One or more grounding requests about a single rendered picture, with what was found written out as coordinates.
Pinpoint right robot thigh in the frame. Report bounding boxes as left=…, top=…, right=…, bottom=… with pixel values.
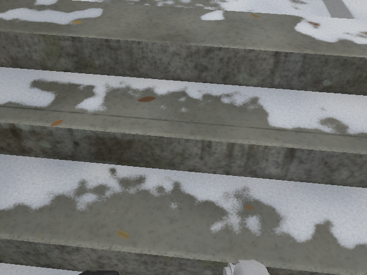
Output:
left=223, top=260, right=270, bottom=275

